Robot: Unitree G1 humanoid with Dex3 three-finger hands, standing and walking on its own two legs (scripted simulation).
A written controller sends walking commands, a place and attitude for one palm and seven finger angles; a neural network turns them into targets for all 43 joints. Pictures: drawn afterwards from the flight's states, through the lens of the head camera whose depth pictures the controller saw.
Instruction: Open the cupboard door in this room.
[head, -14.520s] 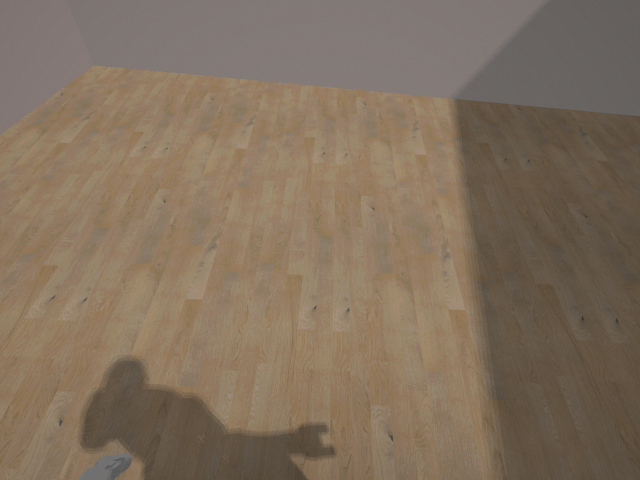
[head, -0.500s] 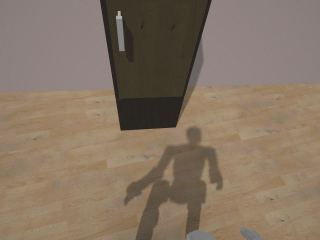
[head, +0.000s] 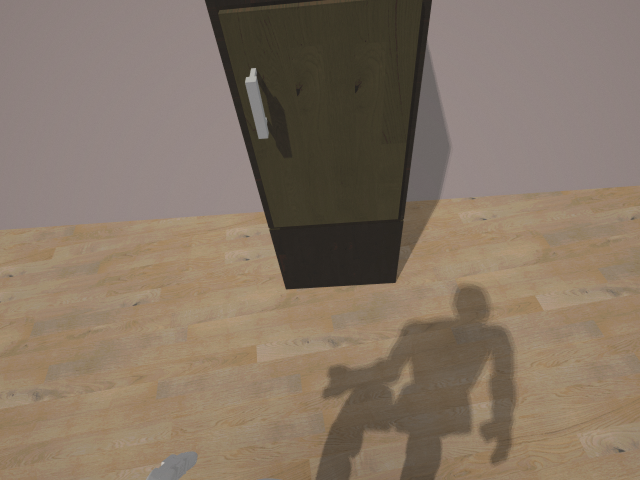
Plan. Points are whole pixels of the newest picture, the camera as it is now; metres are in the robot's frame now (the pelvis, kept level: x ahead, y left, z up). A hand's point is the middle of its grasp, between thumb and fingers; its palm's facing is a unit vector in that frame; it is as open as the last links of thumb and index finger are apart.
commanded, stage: take the last steps up to it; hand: left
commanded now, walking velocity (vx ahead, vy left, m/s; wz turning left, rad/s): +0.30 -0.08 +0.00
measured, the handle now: (258, 104) +0.81 +0.15 +0.04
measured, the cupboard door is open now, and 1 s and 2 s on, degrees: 0 0 0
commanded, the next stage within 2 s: come to a stop and stand still in 0.90 s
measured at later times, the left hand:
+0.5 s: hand out of the picture -0.04 +0.19 -0.18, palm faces +0.09 -0.99 -0.10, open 7.4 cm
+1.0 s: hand (256, 352) +0.35 +0.14 -0.18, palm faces -0.07 -0.98 -0.20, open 7.4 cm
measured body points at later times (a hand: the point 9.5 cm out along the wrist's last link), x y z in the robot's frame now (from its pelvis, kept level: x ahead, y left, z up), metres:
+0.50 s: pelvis +0.05 +0.04 +0.01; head +0.03 +0.07 +0.45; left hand -0.05 +0.25 -0.17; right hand +0.10 -0.20 -0.13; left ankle +0.01 +0.12 -0.74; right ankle +0.03 -0.09 -0.69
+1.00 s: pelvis +0.23 -0.03 -0.02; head +0.27 -0.03 +0.43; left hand +0.35 +0.20 -0.16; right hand +0.11 -0.23 -0.17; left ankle +0.07 +0.11 -0.65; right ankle +0.31 -0.13 -0.74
